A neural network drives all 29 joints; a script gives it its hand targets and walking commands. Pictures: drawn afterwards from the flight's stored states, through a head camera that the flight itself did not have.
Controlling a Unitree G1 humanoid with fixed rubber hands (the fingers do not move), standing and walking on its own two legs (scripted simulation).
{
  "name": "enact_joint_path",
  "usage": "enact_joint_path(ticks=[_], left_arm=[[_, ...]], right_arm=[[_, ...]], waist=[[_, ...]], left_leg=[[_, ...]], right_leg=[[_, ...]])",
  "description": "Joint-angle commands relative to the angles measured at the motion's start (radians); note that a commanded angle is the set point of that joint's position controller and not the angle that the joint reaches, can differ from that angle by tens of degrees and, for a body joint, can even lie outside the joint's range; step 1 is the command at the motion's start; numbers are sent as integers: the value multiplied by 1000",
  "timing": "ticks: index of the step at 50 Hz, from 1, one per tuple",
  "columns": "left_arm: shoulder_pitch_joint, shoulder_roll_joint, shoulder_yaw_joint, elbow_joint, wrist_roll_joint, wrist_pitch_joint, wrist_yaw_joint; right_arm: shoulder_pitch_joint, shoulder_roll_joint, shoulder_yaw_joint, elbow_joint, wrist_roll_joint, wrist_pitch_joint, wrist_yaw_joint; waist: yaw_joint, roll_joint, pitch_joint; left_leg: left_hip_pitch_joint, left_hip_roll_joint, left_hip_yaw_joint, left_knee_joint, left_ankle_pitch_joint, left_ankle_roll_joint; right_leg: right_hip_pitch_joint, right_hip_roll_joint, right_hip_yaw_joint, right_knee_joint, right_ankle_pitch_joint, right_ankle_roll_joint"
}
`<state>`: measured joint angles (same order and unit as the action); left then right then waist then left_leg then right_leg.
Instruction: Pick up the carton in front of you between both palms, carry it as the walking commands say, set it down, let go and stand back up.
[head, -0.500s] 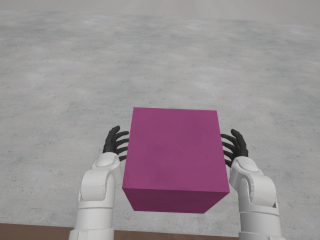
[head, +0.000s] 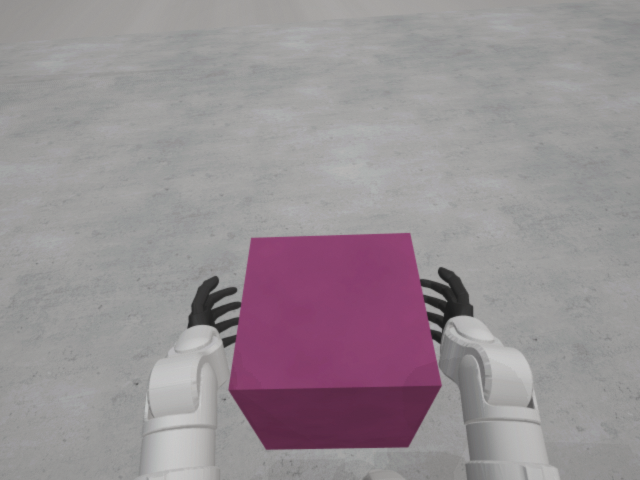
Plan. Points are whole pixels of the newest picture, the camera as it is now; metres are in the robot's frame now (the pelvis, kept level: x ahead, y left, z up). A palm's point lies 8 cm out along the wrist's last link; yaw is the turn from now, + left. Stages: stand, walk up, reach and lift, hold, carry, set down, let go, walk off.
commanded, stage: carry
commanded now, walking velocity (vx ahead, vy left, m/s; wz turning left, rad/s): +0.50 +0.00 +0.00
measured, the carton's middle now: (333, 348) +0.33 -0.04 -0.01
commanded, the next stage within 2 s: none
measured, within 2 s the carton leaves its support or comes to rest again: neither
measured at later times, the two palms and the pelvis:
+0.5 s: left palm (228, 223) +0.68 +0.14 -0.07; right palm (365, 206) +0.71 -0.16 -0.07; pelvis +0.40 -0.04 -0.10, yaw +0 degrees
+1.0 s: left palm (233, 121) +0.99 +0.13 +0.01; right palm (349, 111) +0.98 -0.17 +0.02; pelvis +0.74 -0.01 -0.08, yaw -1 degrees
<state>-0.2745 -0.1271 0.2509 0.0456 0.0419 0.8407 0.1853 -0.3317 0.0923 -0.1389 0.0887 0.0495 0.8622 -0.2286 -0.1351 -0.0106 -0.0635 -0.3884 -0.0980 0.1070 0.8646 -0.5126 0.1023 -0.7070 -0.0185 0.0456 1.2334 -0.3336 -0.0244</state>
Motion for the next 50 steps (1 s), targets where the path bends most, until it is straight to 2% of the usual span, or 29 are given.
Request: enact_joint_path(ticks=[1,2,4,5,7,9,10,11,12,13,14,15,16,17,19,20,24,25,27,29,30,31,32,33,35,36,38,43,50], left_arm=[[-599,-682,-542,-124,-124,-35,-23],[-594,-701,-553,-118,-134,-41,-28],[-589,-710,-587,-153,-148,-54,-32],[-604,-698,-603,-173,-153,-59,-31],[-585,-671,-624,-188,-164,-61,-26],[-510,-635,-622,-184,-162,-52,-19],[-482,-602,-621,-193,-156,-46,-16],[-450,-572,-605,-177,-141,-36,-11],[-429,-533,-595,-146,-149,-26,-2],[-375,-518,-597,-128,-173,-23,8],[-339,-559,-610,-133,-172,-22,9],[-378,-599,-620,-154,-187,-23,1],[-452,-648,-655,-190,-208,-31,-9],[-489,-699,-683,-213,-231,-39,-26],[-584,-761,-746,-252,-286,-61,-59],[-602,-775,-762,-254,-302,-71,-72],[-549,-775,-790,-214,-308,-91,-98],[-540,-768,-792,-208,-302,-93,-97],[-497,-752,-779,-197,-274,-90,-90],[-446,-715,-754,-205,-230,-80,-73],[-444,-681,-735,-217,-204,-72,-62],[-429,-663,-718,-222,-186,-56,-50],[-332,-656,-705,-198,-178,-39,-39],[-329,-627,-685,-224,-175,-30,-25],[-341,-661,-674,-258,-174,-10,-14],[-336,-674,-674,-265,-173,1,-18],[-306,-698,-693,-284,-161,24,-35],[-187,-739,-755,-399,-160,96,-59],[-85,-724,-823,-596,-228,238,-106]], right_arm=[[-618,849,628,-144,237,-37,108],[-608,849,623,-134,234,-40,111],[-561,840,616,-129,225,-57,113],[-540,827,603,-124,215,-65,111],[-477,788,588,-129,188,-72,100],[-429,749,575,-129,160,-65,84],[-387,725,566,-127,142,-61,74],[-379,693,552,-127,123,-55,64],[-363,681,540,-124,114,-40,60],[-313,653,527,-141,121,-30,53],[-349,649,522,-176,121,-28,46],[-394,672,514,-191,115,-33,45],[-406,692,496,-198,100,-41,50],[-420,717,495,-202,92,-53,57],[-416,761,491,-196,70,-77,69],[-415,766,498,-203,62,-87,72],[-392,750,529,-225,34,-117,76],[-369,755,531,-218,27,-119,77],[-350,743,539,-228,30,-119,83],[-309,718,544,-222,35,-110,84],[-309,704,547,-228,41,-102,84],[-288,676,542,-221,40,-90,81],[-270,641,554,-232,57,-78,69],[-244,654,562,-244,81,-64,67],[-278,692,592,-306,111,-44,76],[-286,710,608,-331,122,-34,87],[-290,729,632,-372,140,-8,113],[-162,734,667,-480,171,78,153],[26,722,657,-602,143,213,179]], waist=[[26,16,-226],[17,4,-235],[1,55,-208],[-1,113,-201],[5,124,-202],[78,103,-233],[138,85,-292],[150,-42,-322],[150,-245,-451],[233,-300,-562],[298,-159,-564],[266,-58,-496],[248,-55,-464],[242,8,-405],[210,-28,-376],[205,-77,-363],[199,-137,-334],[177,-147,-325],[161,-142,-311],[98,-95,-388],[81,-59,-435],[97,142,-464],[111,343,-558],[113,277,-526],[111,107,-417],[112,72,-389],[118,83,-369],[119,152,-304],[112,170,-125]], left_leg=[[248,278,-479,-149,473,163],[253,225,-410,-114,376,138],[120,148,-266,-138,229,108],[88,144,-230,-120,231,89],[156,132,-210,-22,259,69],[245,142,-185,187,448,52],[187,134,-142,370,521,32],[8,80,-89,612,185,1],[-356,55,-140,818,-200,-61],[-582,39,-146,944,-198,-85],[-671,102,-200,829,-61,-62],[-632,118,-179,742,1,-59],[-607,138,-171,719,19,-58],[-582,152,-165,641,19,-67],[-516,173,-153,478,44,-79],[-511,179,-138,388,89,-81],[-275,138,-46,-43,387,-56],[-188,120,-8,-166,437,-58],[-31,85,45,-300,534,-54],[244,40,121,-433,594,-45],[432,128,18,-412,590,-35],[581,392,-332,-351,904,1],[775,525,-689,-467,728,175],[762,511,-674,-513,612,174],[647,452,-495,-531,735,109],[589,433,-429,-554,752,80],[546,409,-339,-587,763,45],[530,360,-165,-640,745,31],[461,323,-51,-672,757,2]], right_leg=[[-171,-57,23,-212,390,-31],[-133,-43,-8,-357,555,-35],[131,7,-103,-637,688,-19],[226,33,-143,-677,702,-17],[285,33,-157,-782,751,-30],[411,13,-197,-909,746,-48],[593,-2,-183,-909,639,-54],[774,-95,-78,-816,766,-62],[1192,-327,177,-484,1289,-167],[1312,-431,449,-556,957,-326],[1277,-374,508,-653,540,-333],[1131,-347,510,-701,483,-309],[1039,-360,514,-673,611,-321],[902,-341,453,-710,591,-321],[780,-296,362,-766,433,-279],[769,-274,310,-779,454,-269],[673,-154,53,-790,698,-172],[660,-146,4,-815,728,-139],[662,-149,-40,-801,783,-94],[661,-105,-148,-583,882,-38],[547,-99,-158,-418,693,-9],[379,-42,-159,-227,133,33],[125,87,-96,38,-176,50],[31,42,-26,95,-160,30],[-8,-21,-43,5,-72,25],[14,-44,-43,-89,-24,27],[67,-51,-65,-225,8,32],[79,-42,-151,-477,102,48],[134,-34,-236,-718,299,45]])
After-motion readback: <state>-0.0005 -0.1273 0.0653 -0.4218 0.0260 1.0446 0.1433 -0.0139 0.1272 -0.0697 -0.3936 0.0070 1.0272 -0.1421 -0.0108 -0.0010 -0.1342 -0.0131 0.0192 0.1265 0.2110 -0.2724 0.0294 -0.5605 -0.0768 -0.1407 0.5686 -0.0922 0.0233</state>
